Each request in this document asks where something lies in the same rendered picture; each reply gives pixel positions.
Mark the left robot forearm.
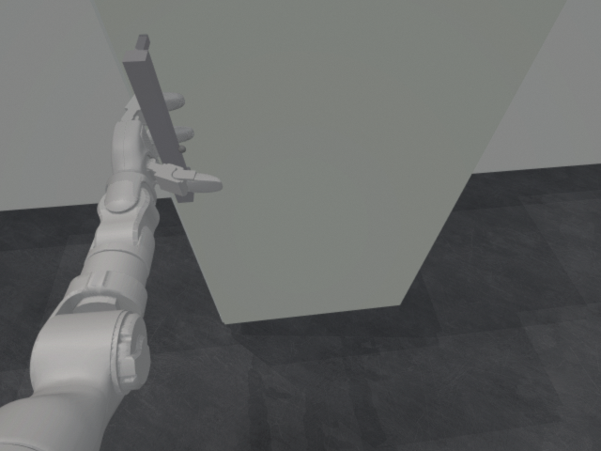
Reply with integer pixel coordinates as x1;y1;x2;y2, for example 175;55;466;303
30;171;160;390

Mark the handle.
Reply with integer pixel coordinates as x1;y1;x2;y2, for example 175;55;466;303
122;34;194;203

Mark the robot left hand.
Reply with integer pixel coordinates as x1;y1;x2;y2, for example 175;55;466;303
111;92;223;196

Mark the fridge door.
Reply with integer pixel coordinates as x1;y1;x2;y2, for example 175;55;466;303
94;0;567;324

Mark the left robot upper arm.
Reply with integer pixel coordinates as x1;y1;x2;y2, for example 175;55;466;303
0;310;150;451

